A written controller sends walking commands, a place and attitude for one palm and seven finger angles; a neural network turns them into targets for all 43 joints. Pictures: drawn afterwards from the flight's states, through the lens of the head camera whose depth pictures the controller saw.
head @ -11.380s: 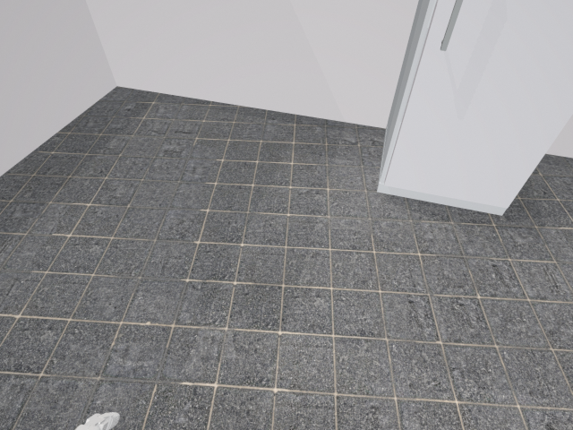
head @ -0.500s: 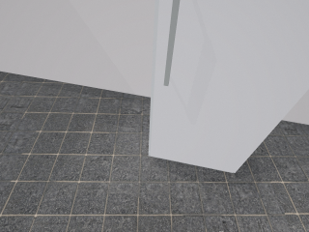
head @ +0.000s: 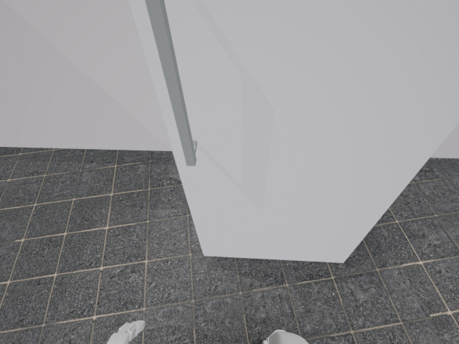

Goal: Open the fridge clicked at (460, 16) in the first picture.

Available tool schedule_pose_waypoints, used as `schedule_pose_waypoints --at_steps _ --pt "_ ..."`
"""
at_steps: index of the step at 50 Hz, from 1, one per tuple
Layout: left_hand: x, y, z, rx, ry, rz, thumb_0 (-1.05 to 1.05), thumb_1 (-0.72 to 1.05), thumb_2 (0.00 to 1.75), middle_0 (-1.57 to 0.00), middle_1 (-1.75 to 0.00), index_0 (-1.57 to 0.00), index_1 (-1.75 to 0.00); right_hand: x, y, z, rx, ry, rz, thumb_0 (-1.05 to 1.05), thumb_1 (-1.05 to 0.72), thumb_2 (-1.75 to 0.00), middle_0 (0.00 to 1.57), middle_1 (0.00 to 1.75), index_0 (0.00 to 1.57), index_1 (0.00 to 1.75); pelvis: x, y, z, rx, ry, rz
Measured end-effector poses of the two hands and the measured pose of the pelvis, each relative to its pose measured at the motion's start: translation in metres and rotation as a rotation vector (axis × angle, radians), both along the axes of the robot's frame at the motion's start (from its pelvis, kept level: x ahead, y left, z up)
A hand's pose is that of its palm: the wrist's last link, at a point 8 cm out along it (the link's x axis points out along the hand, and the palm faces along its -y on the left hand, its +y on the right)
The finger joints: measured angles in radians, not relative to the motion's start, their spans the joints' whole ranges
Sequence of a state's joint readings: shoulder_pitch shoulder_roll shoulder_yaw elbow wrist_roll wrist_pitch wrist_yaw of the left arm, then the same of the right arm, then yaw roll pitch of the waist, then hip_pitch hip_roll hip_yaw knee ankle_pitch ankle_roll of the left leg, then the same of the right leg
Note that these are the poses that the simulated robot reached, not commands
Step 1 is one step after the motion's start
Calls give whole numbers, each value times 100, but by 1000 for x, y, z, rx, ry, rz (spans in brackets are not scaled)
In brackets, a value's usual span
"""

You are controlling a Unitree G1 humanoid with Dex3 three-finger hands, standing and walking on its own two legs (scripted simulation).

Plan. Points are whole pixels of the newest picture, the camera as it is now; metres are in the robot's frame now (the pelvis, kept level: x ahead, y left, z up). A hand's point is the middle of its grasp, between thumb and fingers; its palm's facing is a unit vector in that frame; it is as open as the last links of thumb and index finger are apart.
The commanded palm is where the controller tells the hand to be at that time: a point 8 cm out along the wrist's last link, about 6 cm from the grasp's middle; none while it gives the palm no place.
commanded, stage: come to a stop and stand still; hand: left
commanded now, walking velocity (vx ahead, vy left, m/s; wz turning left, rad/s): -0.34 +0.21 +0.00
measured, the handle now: (177, 80) +0.48 +0.08 +0.21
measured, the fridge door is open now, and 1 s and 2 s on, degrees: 0 0 0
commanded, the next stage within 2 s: look again from close up in 1.48 s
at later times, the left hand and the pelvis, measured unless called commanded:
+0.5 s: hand out of the picture +0.00 +0.26 -0.16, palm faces +0.11 -0.95 -0.30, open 7.4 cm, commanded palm none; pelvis -0.04 +0.05 +0.00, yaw +1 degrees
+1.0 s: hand out of the picture -0.09 +0.27 -0.16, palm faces +0.05 -0.98 -0.20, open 7.4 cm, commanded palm none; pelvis -0.10 +0.10 +0.01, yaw +1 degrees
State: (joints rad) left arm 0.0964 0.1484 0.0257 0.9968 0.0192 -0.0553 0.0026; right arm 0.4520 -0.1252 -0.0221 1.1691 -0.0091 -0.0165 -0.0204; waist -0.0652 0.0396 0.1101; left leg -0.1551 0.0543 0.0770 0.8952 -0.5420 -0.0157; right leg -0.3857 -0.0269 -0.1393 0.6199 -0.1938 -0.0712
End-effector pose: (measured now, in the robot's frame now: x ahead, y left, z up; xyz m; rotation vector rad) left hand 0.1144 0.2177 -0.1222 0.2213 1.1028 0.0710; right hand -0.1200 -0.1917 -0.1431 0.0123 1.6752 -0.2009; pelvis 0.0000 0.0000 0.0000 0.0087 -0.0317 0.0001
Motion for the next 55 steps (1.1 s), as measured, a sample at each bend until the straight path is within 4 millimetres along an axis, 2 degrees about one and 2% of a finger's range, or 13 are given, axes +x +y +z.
schedule_pose_waypoints --at_steps 4,8,13,17,22,27,32,36,39,45,48,51,55 --pt "-12 -11 4 7 49 62 -1 92 90 -20 -30 -20 -30 48 -18 -1 -15 -64 34 0 -91 -90 20 30 20 30 9 -8 8 5 3 12" --pt "-21 -1 11 43 67 100 -2 94 90 -20 -30 -20 -30 103 -32 -4 -27 -170 88 0 -91 -90 20 30 20 30 8 -10 12 15 14 21" --pt "-46 15 13 64 96 141 -1 93 90 -20 -30 -20 -30 162 -40 -2 -57 -317 154 0 -91 -90 19 30 20 30 -3 -3 13 24 18 22" --pt "-73 33 10 64 116 171 0 92 90 -20 -30 -20 -30 189 -36 8 -83 -415 199 0 -91 -90 19 30 20 30 -14 8 12 23 20 25" --pt "-108 64 2 83 106 183 0 91 90 -20 -30 -20 -30 202 -21 20 -128 -580 216 0 -91 -90 19 30 20 30 -27 34 3 12 4 31" --pt "-140 92 3 89 135 190 1 91 90 -20 -30 -20 -30 182 11 23 -116 -649 207 0 -91 -90 19 30 20 30 -42 57 4 18 -47 4" --pt "-169 103 6 98 153 179 1 91 90 -20 -30 -20 -30 150 40 8 -47 -604 201 0 -91 -90 20 30 20 30 -57 68 2 33 -41 -3" --pt "-194 100 9 82 195 174 1 91 90 -20 -30 -20 -30 122 44 -1 -45 -538 192 -1 -93 -90 20 30 21 30 -72 77 4 21 -33 3" --pt "-208 97 10 58 225 173 1 91 90 -20 -30 -20 -30 93 47 1 -47 -470 191 -1 -93 -90 20 30 21 30 -79 83 9 11 -15 17" --pt "-212 97 1 3 233 160 1 91 90 -20 -30 -20 -30 26 53 6 -73 -321 172 0 -92 -90 20 30 20 30 -91 92 12 -4 -16 23" --pt "-209 97 -1 -11 218 154 1 91 90 -20 -30 -20 -30 4 57 7 -75 -261 162 0 -91 -90 20 30 20 30 -94 96 12 -5 -20 22" --pt "-210 98 -3 -11 215 156 1 91 90 -20 -30 -20 -30 -5 61 4 -72 -239 156 0 -91 -90 20 30 20 30 -98 98 11 -1 -28 20" --pt "-220 99 -5 -7 225 171 1 91 90 -20 -30 -20 -30 3 65 -1 -61 -262 158 0 -91 -90 20 30 20 30 -101 99 9 2 -40 21"
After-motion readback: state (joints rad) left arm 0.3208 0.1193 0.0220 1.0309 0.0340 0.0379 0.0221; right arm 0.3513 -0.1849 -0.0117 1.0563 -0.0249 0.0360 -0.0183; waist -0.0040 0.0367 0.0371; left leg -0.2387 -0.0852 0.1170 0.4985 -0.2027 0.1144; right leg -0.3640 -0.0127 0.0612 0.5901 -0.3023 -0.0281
